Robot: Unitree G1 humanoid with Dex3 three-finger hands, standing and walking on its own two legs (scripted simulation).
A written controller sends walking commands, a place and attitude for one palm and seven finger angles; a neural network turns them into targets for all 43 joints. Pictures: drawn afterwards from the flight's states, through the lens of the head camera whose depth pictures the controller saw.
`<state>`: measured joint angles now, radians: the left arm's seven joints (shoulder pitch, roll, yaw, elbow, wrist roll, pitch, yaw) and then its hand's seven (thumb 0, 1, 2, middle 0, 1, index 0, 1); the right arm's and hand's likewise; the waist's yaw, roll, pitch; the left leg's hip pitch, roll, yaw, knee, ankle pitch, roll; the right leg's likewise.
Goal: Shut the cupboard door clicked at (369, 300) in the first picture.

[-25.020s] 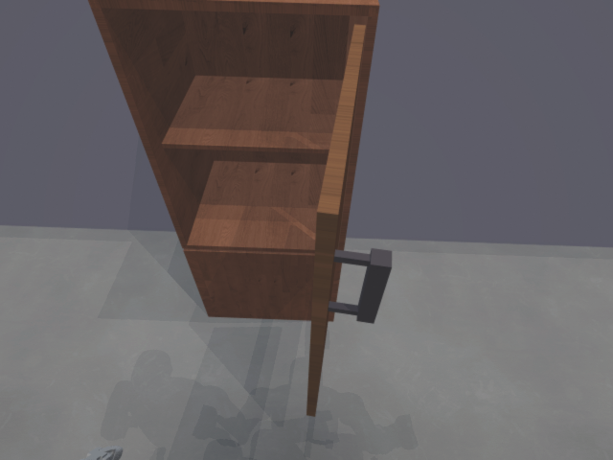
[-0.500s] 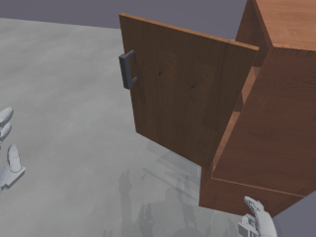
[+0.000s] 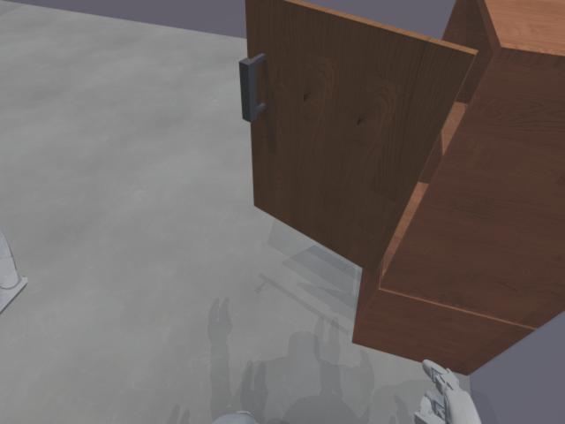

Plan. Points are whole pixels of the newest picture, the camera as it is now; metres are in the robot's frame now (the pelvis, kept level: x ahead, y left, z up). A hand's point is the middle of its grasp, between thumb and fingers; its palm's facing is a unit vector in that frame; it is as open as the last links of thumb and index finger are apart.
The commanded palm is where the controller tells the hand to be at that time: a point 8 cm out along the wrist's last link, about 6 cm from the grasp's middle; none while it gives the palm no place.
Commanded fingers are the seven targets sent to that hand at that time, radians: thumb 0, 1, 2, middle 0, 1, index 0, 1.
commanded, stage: step back with the hand held close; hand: left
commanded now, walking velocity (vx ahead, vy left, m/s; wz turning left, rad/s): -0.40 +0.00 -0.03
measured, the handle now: (254, 87) +0.73 +0.12 +0.10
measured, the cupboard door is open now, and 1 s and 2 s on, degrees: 70 70 70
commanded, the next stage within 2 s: stop stepping back and stand still in 0.50 s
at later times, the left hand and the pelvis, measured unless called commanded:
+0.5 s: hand out of the picture +0.10 +0.29 +0.20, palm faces +0.49 -0.77 -0.42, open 7.4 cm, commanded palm +0.05 +0.31 +0.20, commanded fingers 0.00 0.90 0.90 -0.20 -0.30 -0.20 -0.30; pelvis -0.10 +0.01 +0.00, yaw +0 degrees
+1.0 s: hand out of the picture -0.04 +0.31 +0.21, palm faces +0.38 -0.82 -0.43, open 7.4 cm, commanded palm -0.06 +0.34 +0.20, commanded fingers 0.00 0.90 0.90 -0.20 -0.30 -0.20 -0.30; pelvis -0.24 +0.06 +0.02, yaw -9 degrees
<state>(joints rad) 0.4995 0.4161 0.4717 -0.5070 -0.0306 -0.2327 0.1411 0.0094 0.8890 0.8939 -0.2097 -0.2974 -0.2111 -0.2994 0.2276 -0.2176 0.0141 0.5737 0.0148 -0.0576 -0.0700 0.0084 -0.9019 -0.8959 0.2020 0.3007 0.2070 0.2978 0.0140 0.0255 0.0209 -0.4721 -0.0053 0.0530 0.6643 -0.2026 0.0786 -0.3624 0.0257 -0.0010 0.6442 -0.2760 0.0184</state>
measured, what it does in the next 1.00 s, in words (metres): walks backwards: right foot, then left foot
